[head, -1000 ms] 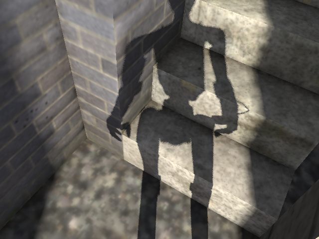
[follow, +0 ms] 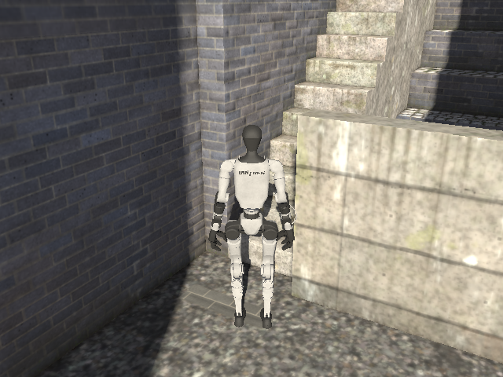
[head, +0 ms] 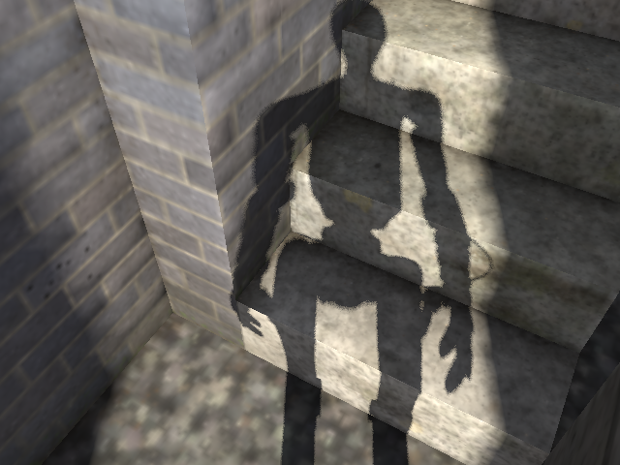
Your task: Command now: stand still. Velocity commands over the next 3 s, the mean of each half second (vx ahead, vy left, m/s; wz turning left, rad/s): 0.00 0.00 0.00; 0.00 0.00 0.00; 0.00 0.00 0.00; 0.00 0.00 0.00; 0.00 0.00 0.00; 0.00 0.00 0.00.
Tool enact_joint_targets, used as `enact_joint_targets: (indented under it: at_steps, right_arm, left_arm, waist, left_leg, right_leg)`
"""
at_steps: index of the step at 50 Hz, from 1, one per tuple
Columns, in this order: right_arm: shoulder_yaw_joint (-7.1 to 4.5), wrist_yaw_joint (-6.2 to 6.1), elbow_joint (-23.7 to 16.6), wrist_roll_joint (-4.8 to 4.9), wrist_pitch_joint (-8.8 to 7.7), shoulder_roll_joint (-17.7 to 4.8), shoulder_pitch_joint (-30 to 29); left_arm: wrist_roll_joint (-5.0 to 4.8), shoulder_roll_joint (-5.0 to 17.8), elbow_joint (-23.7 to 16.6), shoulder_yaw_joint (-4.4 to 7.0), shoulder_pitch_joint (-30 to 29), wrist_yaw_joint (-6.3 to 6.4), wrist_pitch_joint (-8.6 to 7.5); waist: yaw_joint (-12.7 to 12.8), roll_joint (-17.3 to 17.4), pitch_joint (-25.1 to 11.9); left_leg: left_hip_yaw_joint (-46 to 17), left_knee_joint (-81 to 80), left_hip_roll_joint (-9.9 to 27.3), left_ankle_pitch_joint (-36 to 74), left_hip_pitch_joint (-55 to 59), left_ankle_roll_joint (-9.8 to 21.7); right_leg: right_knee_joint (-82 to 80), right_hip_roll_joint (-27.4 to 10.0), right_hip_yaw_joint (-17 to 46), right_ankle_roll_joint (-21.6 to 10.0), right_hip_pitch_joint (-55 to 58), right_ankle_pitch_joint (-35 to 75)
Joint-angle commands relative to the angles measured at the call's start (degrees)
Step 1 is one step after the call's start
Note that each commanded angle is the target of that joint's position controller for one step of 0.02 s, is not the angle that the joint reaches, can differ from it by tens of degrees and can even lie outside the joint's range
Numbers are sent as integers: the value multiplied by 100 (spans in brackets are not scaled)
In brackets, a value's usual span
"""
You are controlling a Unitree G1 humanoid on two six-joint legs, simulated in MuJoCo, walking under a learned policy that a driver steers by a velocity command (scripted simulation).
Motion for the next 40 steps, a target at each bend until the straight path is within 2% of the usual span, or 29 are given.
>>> enact_joint_targets:
  at_steps: [1,17,40]
  right_arm:
    - [-56,-21,-57,-2,-36,-474,293]
    - [9,-38,90,-3,-64,-337,481]
    - [41,-44,134,0,-85,-235,674]
  left_arm:
    - [-1,487,-14,73,381,19,-23]
    - [-4,369,172,44,526,23,-29]
    - [-7,262,259,20,717,25,-45]
  waist:
    - [5,-51,181]
    - [8,-27,225]
    - [9,-24,275]
  left_leg:
    - [-753,-214,895,1267,63,141]
    - [-745,-199,919,1234,18,141]
    - [-727,-162,937,1244,-30,136]
  right_leg:
    - [-317,-701,561,-153,-408,1105]
    - [-328,-678,544,-152,-473,975]
    - [-312,-678,534,-156,-502,968]
Next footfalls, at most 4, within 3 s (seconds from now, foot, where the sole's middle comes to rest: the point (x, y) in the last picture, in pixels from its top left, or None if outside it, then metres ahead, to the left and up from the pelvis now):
none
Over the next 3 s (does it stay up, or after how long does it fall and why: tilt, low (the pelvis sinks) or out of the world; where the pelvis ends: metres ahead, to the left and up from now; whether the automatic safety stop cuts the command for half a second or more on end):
stays up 0.00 0.00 0.00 its command is cut before an obstacle from the start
